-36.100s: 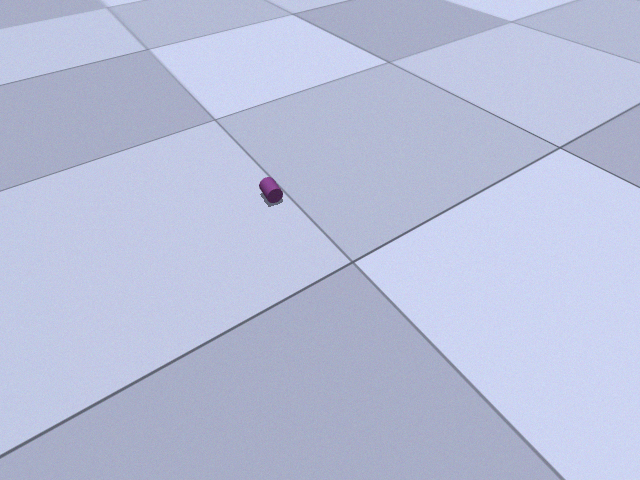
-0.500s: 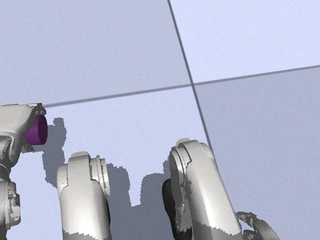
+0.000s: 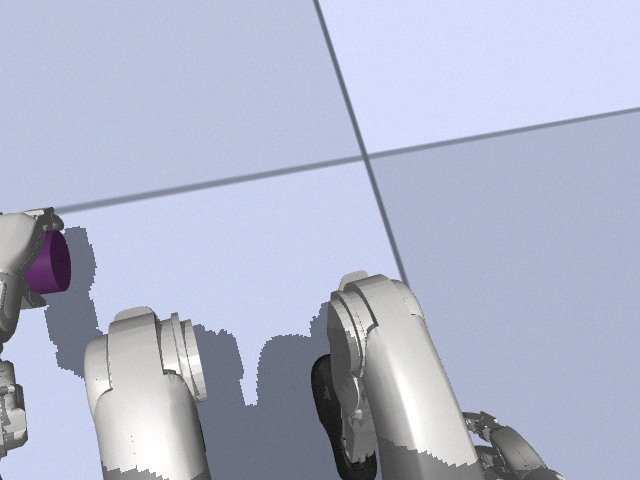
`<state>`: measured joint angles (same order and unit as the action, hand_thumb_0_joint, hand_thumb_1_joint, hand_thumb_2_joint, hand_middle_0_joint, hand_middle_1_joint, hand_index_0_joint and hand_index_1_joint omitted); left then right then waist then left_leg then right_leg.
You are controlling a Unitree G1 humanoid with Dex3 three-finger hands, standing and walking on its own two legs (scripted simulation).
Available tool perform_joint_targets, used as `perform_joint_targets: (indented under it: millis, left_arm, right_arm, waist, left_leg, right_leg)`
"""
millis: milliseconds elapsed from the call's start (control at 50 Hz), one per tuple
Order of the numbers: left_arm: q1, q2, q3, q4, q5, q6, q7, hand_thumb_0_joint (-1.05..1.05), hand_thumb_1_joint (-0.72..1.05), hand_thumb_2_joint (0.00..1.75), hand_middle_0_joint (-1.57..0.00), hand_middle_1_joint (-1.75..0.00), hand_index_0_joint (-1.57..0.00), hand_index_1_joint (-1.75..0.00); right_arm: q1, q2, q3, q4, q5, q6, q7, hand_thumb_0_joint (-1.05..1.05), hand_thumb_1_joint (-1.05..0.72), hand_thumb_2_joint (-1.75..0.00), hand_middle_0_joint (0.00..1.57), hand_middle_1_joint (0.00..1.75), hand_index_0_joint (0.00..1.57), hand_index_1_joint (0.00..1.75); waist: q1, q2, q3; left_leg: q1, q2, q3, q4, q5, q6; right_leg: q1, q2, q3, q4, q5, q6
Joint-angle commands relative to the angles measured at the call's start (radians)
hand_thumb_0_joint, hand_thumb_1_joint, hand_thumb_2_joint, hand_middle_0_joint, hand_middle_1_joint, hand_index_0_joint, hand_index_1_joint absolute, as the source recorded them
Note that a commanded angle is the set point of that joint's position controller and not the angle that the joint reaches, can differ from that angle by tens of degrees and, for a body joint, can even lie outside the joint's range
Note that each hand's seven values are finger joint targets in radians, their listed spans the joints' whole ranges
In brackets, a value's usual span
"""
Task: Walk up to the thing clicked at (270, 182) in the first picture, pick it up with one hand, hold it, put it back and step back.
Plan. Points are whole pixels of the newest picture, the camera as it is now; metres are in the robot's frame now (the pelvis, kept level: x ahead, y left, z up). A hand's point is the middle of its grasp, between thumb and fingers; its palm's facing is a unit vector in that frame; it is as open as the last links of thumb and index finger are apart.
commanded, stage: rest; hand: left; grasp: from above
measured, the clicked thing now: (15, 265) +0.39 +0.34 -0.24
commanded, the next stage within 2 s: open in 0.52 s
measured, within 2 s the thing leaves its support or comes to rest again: rests again in 0.98 s
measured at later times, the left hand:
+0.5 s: hand (25, 267) +0.39 +0.32 -0.23, palm faces -0.46 -0.11 -0.88, open 10.7 cm
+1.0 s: hand (23, 261) +0.39 +0.32 -0.22, palm faces -0.44 -0.10 -0.89, open 12.0 cm
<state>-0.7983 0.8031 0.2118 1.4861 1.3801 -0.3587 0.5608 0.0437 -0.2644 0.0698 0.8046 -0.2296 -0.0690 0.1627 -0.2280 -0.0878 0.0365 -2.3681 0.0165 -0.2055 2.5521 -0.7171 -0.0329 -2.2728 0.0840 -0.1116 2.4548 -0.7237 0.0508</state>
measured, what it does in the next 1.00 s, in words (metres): stands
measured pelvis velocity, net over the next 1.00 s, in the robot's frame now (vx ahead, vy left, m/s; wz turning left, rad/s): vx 0.00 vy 0.00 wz -0.04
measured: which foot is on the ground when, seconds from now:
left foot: down 0.00-1.00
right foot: down 0.00-1.00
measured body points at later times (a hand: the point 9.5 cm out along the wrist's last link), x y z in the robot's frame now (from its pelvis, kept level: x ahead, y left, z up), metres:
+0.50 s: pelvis +0.00 +0.00 -0.01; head +0.24 +0.11 +0.36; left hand +0.41 +0.33 -0.18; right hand +0.09 -0.27 -0.10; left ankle +0.06 +0.13 -0.26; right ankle +0.09 -0.12 -0.26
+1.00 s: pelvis +0.00 +0.00 +0.00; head +0.23 +0.12 +0.36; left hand +0.41 +0.33 -0.17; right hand +0.08 -0.26 -0.09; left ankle +0.06 +0.13 -0.26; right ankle +0.09 -0.12 -0.26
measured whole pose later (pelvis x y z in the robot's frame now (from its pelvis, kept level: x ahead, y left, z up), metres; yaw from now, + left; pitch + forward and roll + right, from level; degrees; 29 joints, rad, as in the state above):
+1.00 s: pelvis +0.00 +0.00 +0.00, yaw -2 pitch +26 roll -11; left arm -0.87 0.88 0.12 1.66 1.34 -0.33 0.67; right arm 0.02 -0.30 0.19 0.81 -0.29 -0.18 0.22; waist -0.27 -0.11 0.07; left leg -2.35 0.02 -0.25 2.59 -0.72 -0.03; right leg -2.24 0.10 -0.14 2.45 -0.71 0.06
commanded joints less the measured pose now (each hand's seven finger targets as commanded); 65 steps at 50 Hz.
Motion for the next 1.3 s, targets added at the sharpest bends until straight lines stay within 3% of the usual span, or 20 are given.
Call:
perform_joint_targets:
  millis: [0,80,200,240,280,320,340,440,580,600,680,820,880,1060,1120,1140,1220,1240,1260,1280]
  left_arm:
    - [-0.287,0.332,0.045,-0.16,-0.024,-0.004,0.07,0.0,0.63,0.83,-0.99,-0.62,-0.99,-0.62]
    - [-0.306,0.331,0.02,-0.112,-0.014,-0.007,0.081,0.0,0.65,0.79,-0.99,-0.61,-1.0,-0.6]
    - [-0.285,0.327,0.011,-0.093,-0.036,0.001,0.099,0.0,0.63,0.78,-0.98,-0.6,-0.98,-0.59]
    - [-0.294,0.322,-0.003,-0.061,-0.03,0.008,0.098,0.0,0.64,0.79,-0.99,-0.6,-0.99,-0.6]
    - [-0.278,0.341,0.015,-0.081,-0.031,0.009,0.107,0.0,0.62,0.82,-0.98,-0.62,-0.98,-0.62]
    - [-0.286,0.318,-0.009,-0.05,-0.032,0.015,0.109,0.0,0.63,0.82,-0.99,-0.6,-0.99,-0.6]
    - [-0.278,0.317,-0.015,-0.044,-0.026,0.017,0.11,0.0,0.62,0.8,-0.98,-0.6,-0.98,-0.6]
    - [-0.277,0.324,-0.01,-0.013,-0.032,0.014,0.119,0.0,0.57,0.79,-0.94,-0.59,-0.94,-0.59]
    - [-0.295,0.329,-0.035,0.045,-0.027,0.009,0.131,0.0,0.55,0.78,-0.91,-0.62,-0.92,-0.62]
    - [-0.299,0.316,-0.058,0.055,-0.028,0.011,0.131,0.0,0.55,0.76,-0.91,-0.62,-0.92,-0.62]
    - [-0.304,0.319,-0.061,0.048,-0.036,0.015,0.141,0.0,0.23,0.73,-0.61,-0.64,-0.62,-0.63]
    - [-0.298,0.311,-0.068,0.046,-0.047,0.022,0.149,0.0,-0.15,0.72,-0.38,-0.67,-0.38,-0.67]
    - [-0.306,0.308,-0.072,0.054,-0.051,0.026,0.149,0.0,-0.23,0.78,-0.31,-0.74,-0.31,-0.73]
    - [-0.275,0.311,-0.087,0.103,-0.059,0.041,0.113,0.0,-0.38,0.91,-0.18,-0.86,-0.18,-0.86]
    - [-0.261,0.367,-0.034,0.069,-0.057,0.034,0.109,0.0,-0.41,0.93,-0.16,-0.89,-0.16,-0.89]
    - [-0.274,0.345,-0.055,0.07,-0.051,0.031,0.102,0.0,-0.44,0.95,-0.14,-0.9,-0.14,-0.9]
    - [-0.256,0.384,-0.005,0.068,-0.044,0.018,0.1,0.0,-0.49,0.99,-0.09,-0.94,-0.09,-0.94]
    - [-0.295,0.332,-0.056,0.053,-0.05,0.011,0.092,0.0,-0.5,1.0,-0.09,-0.95,-0.08,-0.95]
    - [-0.294,0.364,-0.025,0.056,-0.05,0.006,0.094,0.0,-0.5,1.0,-0.08,-0.96,-0.08,-0.96]
    - [-0.284,0.366,-0.027,0.062,-0.05,0.005,0.093,0.0,-0.5,0.99,-0.07,-0.97,-0.08,-0.97]
  right_arm:
    - [0.161,-0.281,-0.071,-0.012,-0.008,-0.011,-0.01,0.0,-0.89,-0.89,0.2,0.3,0.2,0.3]
    - [0.163,-0.29,-0.056,-0.01,-0.025,-0.027,0.001,0.0,-0.89,-0.89,0.2,0.3,0.2,0.3]
    - [0.143,-0.297,-0.043,0.003,-0.038,-0.041,0.003,0.0,-0.89,-0.89,0.2,0.3,0.2,0.3]
    - [0.141,-0.291,-0.032,-0.004,-0.038,-0.05,0.01,0.0,-0.89,-0.89,0.2,0.3,0.2,0.3]
    - [0.14,-0.301,-0.029,-0.002,-0.04,-0.048,0.011,0.0,-0.89,-0.89,0.2,0.3,0.2,0.3]
    - [0.139,-0.304,-0.019,-0.002,-0.045,-0.056,0.018,0.0,-0.89,-0.89,0.2,0.3,0.2,0.3]
    - [0.135,-0.297,-0.015,0.005,-0.044,-0.056,0.019,0.0,-0.89,-0.89,0.2,0.3,0.2,0.3]
    - [0.137,-0.312,-0.003,0.002,-0.048,-0.065,0.026,0.0,-0.89,-0.89,0.2,0.3,0.2,0.3]
    - [0.131,-0.32,0.02,-0.007,-0.06,-0.084,0.035,0.0,-0.89,-0.89,0.2,0.3,0.2,0.3]
    - [0.117,-0.315,0.023,-0.006,-0.061,-0.087,0.037,0.0,-0.89,-0.89,0.2,0.3,0.2,0.3]
    - [0.117,-0.317,0.03,0.001,-0.063,-0.1,0.039,0.0,-0.88,-0.89,0.2,0.3,0.2,0.3]
    - [0.121,-0.323,0.032,0.005,-0.062,-0.11,0.046,0.0,-0.88,-0.89,0.2,0.3,0.2,0.3]
    - [0.131,-0.328,0.037,0.001,-0.066,-0.115,0.051,0.0,-0.88,-0.89,0.2,0.3,0.2,0.3]
    - [0.109,-0.329,0.039,-0.021,-0.056,-0.118,0.054,0.0,-0.88,-0.89,0.2,0.3,0.2,0.3]
    - [0.106,-0.345,0.035,-0.042,-0.056,-0.115,0.053,0.0,-0.89,-0.89,0.2,0.3,0.2,0.3]
    - [0.111,-0.342,0.04,-0.054,-0.055,-0.116,0.055,0.0,-0.88,-0.89,0.2,0.3,0.2,0.3]
    - [0.146,-0.336,0.046,-0.042,-0.065,-0.102,0.057,0.0,-0.88,-0.89,0.2,0.3,0.2,0.3]
    - [0.117,-0.332,0.047,-0.064,-0.063,-0.107,0.059,0.0,-0.89,-0.89,0.2,0.3,0.2,0.3]
    - [0.135,-0.342,0.044,-0.048,-0.07,-0.105,0.058,0.0,-0.88,-0.89,0.2,0.3,0.2,0.3]
    - [0.128,-0.341,0.042,-0.049,-0.069,-0.105,0.056,0.0,-0.88,-0.89,0.2,0.3,0.2,0.3]
  waist:
    - [0.015,0.422,-0.708]
    - [-0.017,0.412,-0.665]
    - [-0.007,0.402,-0.66]
    - [-0.016,0.416,-0.647]
    - [-0.007,0.424,-0.678]
    - [-0.027,0.398,-0.636]
    - [-0.018,0.415,-0.649]
    - [-0.032,0.397,-0.634]
    - [-0.052,0.4,-0.591]
    - [-0.05,0.401,-0.574]
    - [-0.049,0.399,-0.584]
    - [-0.051,0.38,-0.6]
    - [-0.068,0.388,-0.592]
    - [-0.052,0.403,-0.555]
    - [-0.043,0.429,-0.588]
    - [-0.055,0.423,-0.579]
    - [-0.063,0.411,-0.587]
    - [-0.072,0.41,-0.577]
    - [-0.083,0.417,-0.571]
    - [-0.077,0.407,-0.557]
  left_leg:
    - [0.552,0.006,0.127,-0.239,0.258,0.043]
    - [0.522,0.01,0.126,-0.205,0.243,0.041]
    - [0.499,0.007,0.118,-0.22,0.182,0.043]
    - [0.51,0.01,0.114,-0.219,0.184,0.041]
    - [0.521,0.01,0.109,-0.221,0.22,0.041]
    - [0.506,0.009,0.109,-0.211,0.22,0.043]
    - [0.513,0.011,0.107,-0.22,0.219,0.042]
    - [0.514,0.014,0.097,-0.216,0.246,0.043]
    - [0.499,0.014,0.088,-0.225,0.195,0.042]
    - [0.479,0.015,0.087,-0.222,0.172,0.042]
    - [0.484,0.015,0.088,-0.226,0.175,0.041]
    - [0.482,0.019,0.085,-0.216,0.196,0.045]
    - [0.489,0.019,0.084,-0.214,0.209,0.044]
    - [0.486,0.019,0.075,-0.245,0.163,0.04]
    - [0.513,0.019,0.07,-0.254,0.211,0.035]
    - [0.51,0.018,0.075,-0.242,0.219,0.036]
    - [0.497,0.023,0.077,-0.228,0.241,0.042]
    - [0.492,0.022,0.077,-0.227,0.219,0.041]
    - [0.499,0.022,0.073,-0.23,0.217,0.041]
    - [0.483,0.022,0.073,-0.23,0.189,0.042]
  right_leg:
    - [0.303,0.016,-0.092,-0.216,0.304,-0.075]
    - [0.302,0.018,-0.086,-0.208,0.291,-0.077]
    - [0.293,0.023,-0.094,-0.226,0.221,-0.079]
    - [0.286,0.025,-0.099,-0.207,0.231,-0.079]
    - [0.313,0.028,-0.104,-0.206,0.268,-0.075]
    - [0.3,0.026,-0.112,-0.202,0.273,-0.074]
    - [0.305,0.032,-0.105,-0.205,0.274,-0.076]
    - [0.315,0.032,-0.123,-0.202,0.306,-0.069]
    - [0.302,0.032,-0.134,-0.202,0.256,-0.072]
    - [0.29,0.033,-0.128,-0.205,0.234,-0.076]
    - [0.309,0.036,-0.125,-0.216,0.236,-0.076]
    - [0.335,0.037,-0.118,-0.224,0.265,-0.071]
    - [0.337,0.034,-0.126,-0.22,0.281,-0.068]
    - [0.303,0.036,-0.137,-0.217,0.234,-0.079]
    - [0.329,0.035,-0.144,-0.204,0.275,-0.079]
    - [0.332,0.032,-0.144,-0.207,0.291,-0.075]
    - [0.373,0.036,-0.135,-0.216,0.323,-0.069]
    - [0.35,0.036,-0.133,-0.216,0.301,-0.071]
    - [0.356,0.035,-0.145,-0.22,0.299,-0.069]
    - [0.339,0.035,-0.141,-0.224,0.27,-0.071]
